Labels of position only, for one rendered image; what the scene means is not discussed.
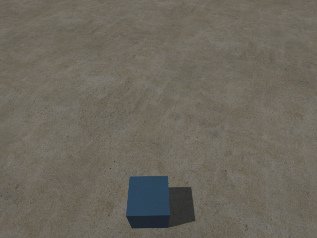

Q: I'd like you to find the carton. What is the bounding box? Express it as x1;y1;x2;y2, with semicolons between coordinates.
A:
126;176;170;228

